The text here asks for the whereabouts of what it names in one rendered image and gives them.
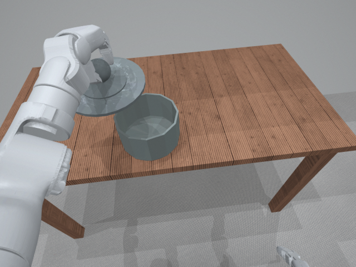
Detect lid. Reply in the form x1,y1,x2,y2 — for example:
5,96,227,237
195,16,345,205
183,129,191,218
76,57,146,117

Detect right robot hand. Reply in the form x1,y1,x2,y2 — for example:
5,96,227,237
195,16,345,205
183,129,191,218
276,246,309,267

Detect pot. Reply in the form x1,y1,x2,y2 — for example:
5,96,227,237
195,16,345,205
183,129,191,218
113,93,180,161

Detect knob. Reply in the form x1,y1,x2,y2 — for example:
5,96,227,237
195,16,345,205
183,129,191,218
91,58,111,82

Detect left robot forearm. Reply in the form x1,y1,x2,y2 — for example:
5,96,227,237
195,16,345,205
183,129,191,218
0,31,91,163

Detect table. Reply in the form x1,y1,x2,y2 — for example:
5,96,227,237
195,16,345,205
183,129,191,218
0,44,356,239

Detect left robot upper arm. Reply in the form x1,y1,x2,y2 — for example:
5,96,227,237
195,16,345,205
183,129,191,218
0,132,72,267

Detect left robot hand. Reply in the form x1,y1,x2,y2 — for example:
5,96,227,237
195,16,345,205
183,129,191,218
54,25,114,84

